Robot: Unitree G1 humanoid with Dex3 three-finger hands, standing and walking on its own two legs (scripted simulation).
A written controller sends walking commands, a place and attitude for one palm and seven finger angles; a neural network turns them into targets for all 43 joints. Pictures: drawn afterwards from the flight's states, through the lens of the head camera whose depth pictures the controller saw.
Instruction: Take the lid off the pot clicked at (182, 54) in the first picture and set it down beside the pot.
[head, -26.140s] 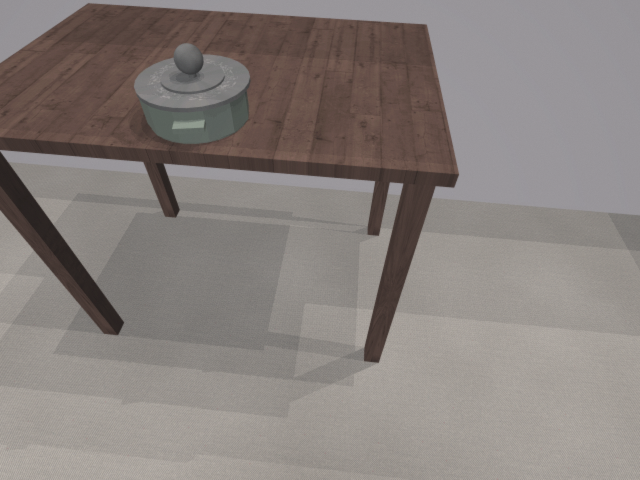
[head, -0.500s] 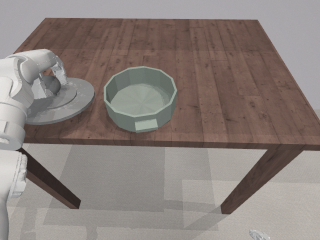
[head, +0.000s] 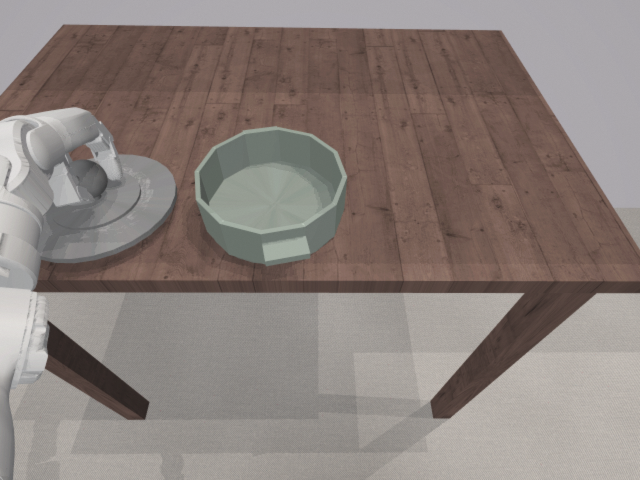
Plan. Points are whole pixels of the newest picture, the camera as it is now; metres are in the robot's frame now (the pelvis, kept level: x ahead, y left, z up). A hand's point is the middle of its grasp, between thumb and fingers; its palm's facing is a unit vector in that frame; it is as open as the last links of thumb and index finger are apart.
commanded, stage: lower the lid onto the table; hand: left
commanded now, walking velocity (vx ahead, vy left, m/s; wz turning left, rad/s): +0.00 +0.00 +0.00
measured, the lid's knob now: (85, 179) +0.47 +0.29 +0.12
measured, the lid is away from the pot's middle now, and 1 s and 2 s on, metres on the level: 0.24 0.23 0.23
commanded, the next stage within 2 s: open the fingers wide in 0.02 s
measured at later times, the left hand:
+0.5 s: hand (80, 184) +0.45 +0.28 +0.13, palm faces -0.38 -0.06 -0.92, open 7.7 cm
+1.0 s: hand (86, 182) +0.46 +0.28 +0.13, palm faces -0.37 -0.07 -0.93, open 10.3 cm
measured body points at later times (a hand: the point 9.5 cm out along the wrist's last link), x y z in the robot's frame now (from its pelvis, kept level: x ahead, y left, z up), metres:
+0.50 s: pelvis +0.00 +0.01 +0.00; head +0.05 +0.01 +0.44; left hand +0.47 +0.28 +0.18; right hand +0.05 -0.26 -0.13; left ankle -0.01 +0.06 -0.74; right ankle +0.00 -0.13 -0.74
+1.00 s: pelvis +0.01 +0.00 +0.00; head +0.06 -0.01 +0.45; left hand +0.47 +0.28 +0.18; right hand +0.08 -0.28 -0.12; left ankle -0.01 +0.06 -0.74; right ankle +0.00 -0.13 -0.74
